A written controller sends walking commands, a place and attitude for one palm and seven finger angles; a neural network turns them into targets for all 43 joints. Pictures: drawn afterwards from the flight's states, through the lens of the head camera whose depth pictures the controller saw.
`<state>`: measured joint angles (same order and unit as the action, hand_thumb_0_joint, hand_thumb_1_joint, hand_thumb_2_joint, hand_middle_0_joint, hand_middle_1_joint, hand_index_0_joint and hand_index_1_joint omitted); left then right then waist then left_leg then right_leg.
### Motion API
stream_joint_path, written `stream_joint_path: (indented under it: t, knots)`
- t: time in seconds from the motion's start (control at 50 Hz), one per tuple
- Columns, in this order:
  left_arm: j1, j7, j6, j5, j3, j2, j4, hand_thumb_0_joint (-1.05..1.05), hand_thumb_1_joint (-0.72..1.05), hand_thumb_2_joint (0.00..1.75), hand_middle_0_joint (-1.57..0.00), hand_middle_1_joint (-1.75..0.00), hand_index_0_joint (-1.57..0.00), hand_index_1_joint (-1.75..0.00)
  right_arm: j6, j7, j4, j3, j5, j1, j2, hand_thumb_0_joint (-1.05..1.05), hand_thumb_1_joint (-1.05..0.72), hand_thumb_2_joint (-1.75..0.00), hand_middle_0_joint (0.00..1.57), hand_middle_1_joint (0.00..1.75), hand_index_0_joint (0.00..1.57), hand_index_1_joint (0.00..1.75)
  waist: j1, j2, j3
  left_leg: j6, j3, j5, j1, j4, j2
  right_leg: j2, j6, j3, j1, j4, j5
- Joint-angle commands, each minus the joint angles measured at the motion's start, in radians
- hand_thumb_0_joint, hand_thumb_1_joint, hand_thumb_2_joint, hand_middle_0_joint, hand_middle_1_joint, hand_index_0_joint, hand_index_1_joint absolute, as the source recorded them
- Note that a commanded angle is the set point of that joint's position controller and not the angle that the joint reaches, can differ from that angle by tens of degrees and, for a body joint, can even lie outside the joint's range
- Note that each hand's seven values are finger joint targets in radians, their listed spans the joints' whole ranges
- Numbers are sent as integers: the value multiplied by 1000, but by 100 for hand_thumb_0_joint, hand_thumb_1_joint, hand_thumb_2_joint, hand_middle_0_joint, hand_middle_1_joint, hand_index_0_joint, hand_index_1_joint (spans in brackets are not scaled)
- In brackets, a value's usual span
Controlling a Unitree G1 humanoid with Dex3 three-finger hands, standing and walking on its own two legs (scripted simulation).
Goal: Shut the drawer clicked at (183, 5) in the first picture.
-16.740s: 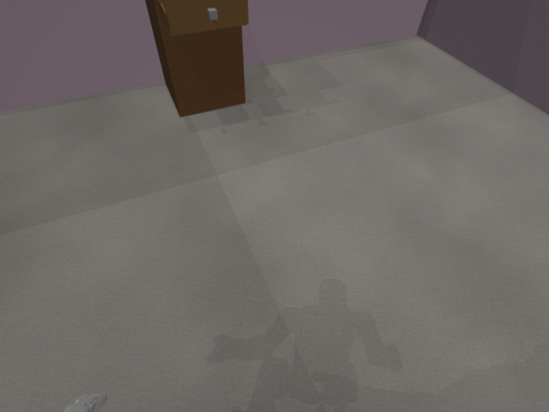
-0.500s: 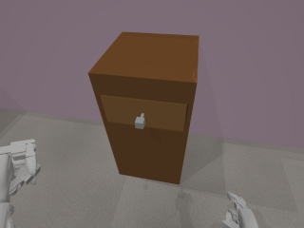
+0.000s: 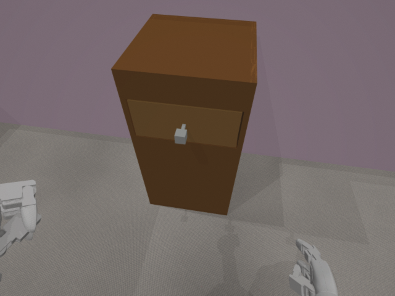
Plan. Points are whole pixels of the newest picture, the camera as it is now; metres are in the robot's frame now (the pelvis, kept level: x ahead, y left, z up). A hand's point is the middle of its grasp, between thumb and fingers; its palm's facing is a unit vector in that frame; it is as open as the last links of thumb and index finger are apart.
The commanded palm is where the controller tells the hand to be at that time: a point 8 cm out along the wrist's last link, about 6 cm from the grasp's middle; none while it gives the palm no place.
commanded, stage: step back with the hand held close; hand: left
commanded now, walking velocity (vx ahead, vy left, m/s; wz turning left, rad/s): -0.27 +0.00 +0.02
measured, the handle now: (182, 132) +0.64 +0.10 -0.11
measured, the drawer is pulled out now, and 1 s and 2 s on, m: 0.00 0.00 0.00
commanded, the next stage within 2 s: stop stepping back and stand still in 1.08 s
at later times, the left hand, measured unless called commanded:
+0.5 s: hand (25, 248) +0.15 +0.23 +0.16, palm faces +0.36 -0.81 -0.46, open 3.2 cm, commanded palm +0.07 +0.28 +0.18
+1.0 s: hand out of the picture +0.07 +0.19 +0.18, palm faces +0.19 -0.81 -0.56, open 3.2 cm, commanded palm +0.01 +0.24 +0.18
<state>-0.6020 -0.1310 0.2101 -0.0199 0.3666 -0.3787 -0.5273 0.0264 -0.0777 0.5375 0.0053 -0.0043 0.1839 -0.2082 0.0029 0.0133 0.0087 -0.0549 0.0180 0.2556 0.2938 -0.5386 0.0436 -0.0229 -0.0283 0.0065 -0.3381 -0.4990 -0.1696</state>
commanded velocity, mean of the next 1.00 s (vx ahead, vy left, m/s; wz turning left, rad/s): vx -0.38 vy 0.00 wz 0.01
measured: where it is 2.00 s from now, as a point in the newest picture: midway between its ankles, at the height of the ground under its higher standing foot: outside the picture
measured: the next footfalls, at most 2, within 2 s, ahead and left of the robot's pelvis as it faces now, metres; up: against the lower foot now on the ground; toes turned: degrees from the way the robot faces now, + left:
right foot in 0.76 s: -0.17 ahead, -0.13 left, +0.00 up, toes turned +1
left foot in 1.02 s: -0.04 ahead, +0.06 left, +0.00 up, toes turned -1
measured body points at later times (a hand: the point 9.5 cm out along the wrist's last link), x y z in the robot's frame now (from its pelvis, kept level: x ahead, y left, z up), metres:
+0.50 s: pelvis -0.05 +0.00 -0.01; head -0.02 +0.02 +0.44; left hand +0.12 +0.28 +0.19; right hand +0.12 -0.25 -0.09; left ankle +0.02 +0.09 -0.73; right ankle +0.05 -0.14 -0.73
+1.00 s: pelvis -0.13 -0.03 +0.00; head -0.10 -0.01 +0.45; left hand +0.05 +0.23 +0.21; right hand +0.05 -0.27 -0.07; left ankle -0.07 +0.07 -0.73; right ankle -0.21 -0.13 -0.73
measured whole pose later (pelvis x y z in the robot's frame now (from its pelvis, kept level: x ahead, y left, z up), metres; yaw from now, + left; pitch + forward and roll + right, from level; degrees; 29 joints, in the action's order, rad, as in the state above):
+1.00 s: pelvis -0.13 -0.03 +0.00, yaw -2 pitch +5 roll -2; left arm -0.70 -0.08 0.29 -0.05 0.44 -0.51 -0.65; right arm 0.03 -0.06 0.55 -0.03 -0.01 0.15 -0.18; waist -0.03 -0.02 -0.03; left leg -0.01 0.02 0.18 0.48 -0.59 -0.02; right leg 0.08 0.03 0.03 -0.18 -0.42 -0.33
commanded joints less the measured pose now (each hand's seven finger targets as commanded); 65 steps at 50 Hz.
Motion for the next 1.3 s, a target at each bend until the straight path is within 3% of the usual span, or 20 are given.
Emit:
stream_joint_path:
  t: [0.0, 0.1, 0.2, 0.4, 0.46, 0.54, 0.58, 0.66, 0.78, 0.86, 0.9, 0.94, 1.0, 1.04, 1.08, 1.14, 1.22, 1.24, 1.26, 1.28]
  knots:
    - [35, -23, 77, 1, 120, -152, -207, 0, 90, 90, -140, -160, -140, -160, 58, -11, -156, 55, 0, -73, -147, 0, -90, -90, 20, 30, 20, 30, -13, -10, -54, -32, -116, 252, 304, 168, -106, -38, 32, 116, 241, 43, -9]
    - [38, -35, 107, 12, 125, -157, -239, 0, 90, 90, -140, -160, -140, -160, 78, -9, -151, 55, 5, -59, -154, 0, -90, -90, 20, 30, 20, 30, -20, 46, -57, -37, -152, 305, 304, 195, -125, -18, 28, 86, 198, 50, -129]
    - [36, -37, 119, 31, 154, -162, -250, 0, 90, 90, -140, -160, -140, -160, 101, -17, -160, 59, 2, -71, -156, 0, -90, -90, 20, 30, 20, 30, -6, 144, -77, -79, -213, 368, 529, 288, -202, 54, 4, 45, 421, -206, 120]
    - [13, -36, 125, -8, 157, -186, -246, 0, 90, 90, -140, -160, -140, -160, 67, 15, -109, 75, 9, -37, -126, 0, -90, -90, 20, 30, 20, 30, -28, -150, -125, 25, -64, 136, 116, -132, -34, -184, 128, 278, -38, 182, -107]
    - [-30, -50, 134, -9, 175, -201, -267, 0, 90, 90, -140, -160, -140, -160, 58, 7, -109, 72, 6, -55, -132, 0, -90, -90, 20, 30, 20, 30, -32, -39, -140, 5, -112, 97, 81, 4, -78, -104, 84, 155, -55, 114, -89]
    - [12, -37, 153, 32, 203, -193, -296, 0, 90, 90, -140, -160, -140, -160, 101, -17, -141, 75, 14, -99, -153, 0, -90, -90, 20, 30, 20, 30, -15, 277, -106, -131, -409, 454, 588, 421, -355, 126, -4, 33, 355, -432, -68]
    - [10, -33, 147, 29, 190, -178, -296, 0, 90, 90, -140, -160, -140, -160, 116, -13, -121, 81, 21, -71, -145, 0, -90, -90, 20, 30, 20, 30, -8, 157, -99, -127, -347, 283, 468, 331, -337, 123, 7, 53, 255, -426, -182]
    - [-30, -14, 158, -9, 103, -125, -280, 0, 90, 90, -140, -160, -140, -160, 155, 7, -48, 61, 36, -36, -131, 0, -90, -90, 20, 30, 20, 30, -12, 172, -125, -78, -275, -196, 28, 222, -271, 94, 22, 15, 46, -57, -242]
    - [26, 4, 166, -21, 145, -205, -340, 0, 90, 90, -140, -160, -140, -160, 126, 33, -26, 62, 43, -42, -128, 0, -90, -90, 20, 30, 20, 30, 2, 156, -383, -26, -110, -866, -443, 53, -224, 80, -7, 14, 24, 105, 65]
    - [-142, 11, 133, -57, 256, -270, -286, 0, 90, 90, -140, -160, -140, -160, 68, 26, -145, 38, -13, -117, -100, 0, -90, -90, 20, 30, 20, 30, 7, -219, -350, 31, 38, -380, -182, -59, -88, -87, -96, 38, 142, 142, 763]
    - [-172, 11, 123, -52, 280, -274, -241, 0, 90, 90, -140, -160, -140, -160, 48, 8, -178, 23, -30, -163, -99, 0, -90, -90, 20, 30, 20, 30, 17, -230, -222, 37, 24, 43, 76, -172, -30, -183, -64, 85, 157, 131, 887]
    - [-151, 14, 101, -63, 254, -254, -229, 0, 90, 90, -140, -160, -140, -160, 42, -4, -162, 6, -7, -160, -95, 0, -90, -90, 20, 30, 20, 30, 4, -113, -182, 49, -3, -9, 170, -101, -38, -197, 9, 115, 224, 66, 958]
    - [-49, 16, 96, -54, 169, -229, -240, 0, 90, 90, -140, -160, -140, -160, 30, -20, -123, 21, -7, -78, -137, 0, -90, -90, 20, 30, 20, 30, -30, 16, -179, 20, -25, -626, -93, 127, -97, -28, -50, 5, 146, 10, 731]
    - [-69, 18, 88, -56, 141, -234, -242, 0, 90, 90, -140, -160, -140, -160, 48, -3, -118, 45, 0, -71, -153, 0, -90, -90, 20, 30, 20, 30, -3, 170, -266, -44, -156, -904, -308, 165, -235, 67, -40, 4, -11, -127, 13]
    - [-82, 22, 77, -58, 101, -194, -256, 0, 90, 90, -140, -160, -140, -160, 81, 14, -110, 50, 23, -61, -152, 0, -90, -90, 20, 30, 20, 30, 14, 212, -242, -75, -237, -566, -142, 300, -311, 91, 9, 36, 36, -320, -381]
    - [-71, -10, 66, -53, 129, -214, -309, 0, 90, 90, -140, -160, -140, -160, 109, 14, -111, 51, 15, -73, -152, 0, -90, -90, 20, 30, 20, 30, 11, 151, -184, -105, -233, -164, 9, 349, -306, 70, 7, 30, 92, -287, -312]
    - [-108, -27, 38, -35, 158, -215, -287, 0, 90, 90, -140, -160, -140, -160, 101, -1, -142, 47, 13, -108, -148, 0, -90, -90, 20, 30, 20, 30, 11, 206, -72, -3, -113, 425, 380, 368, -177, 96, 44, -81, 359, -46, -301]
    - [-99, -33, 31, -27, 195, -262, -313, 0, 90, 90, -140, -160, -140, -160, 96, -2, -151, 52, 16, -104, -138, 0, -90, -90, 20, 30, 20, 30, 3, 84, -79, 38, -36, 378, 310, 178, -84, 16, 62, 6, 256, 126, -413]
    - [-79, -37, 34, -25, 191, -270, -319, 0, 90, 90, -140, -160, -140, -160, 86, -2, -142, 56, 15, -93, -117, 0, -90, -90, 20, 30, 20, 30, -6, -167, -49, 88, 5, 216, 110, -251, 16, -219, 157, 362, -124, 412, -678]
    - [15, -45, 41, -23, 194, -275, -352, 0, 90, 90, -140, -160, -140, -160, 78, 1, -107, 61, 28, -52, -126, 0, -90, -90, 20, 30, 20, 30, -12, -242, -19, 87, -55, 140, 111, -524, -4, -385, 230, 513, -286, 469, -686]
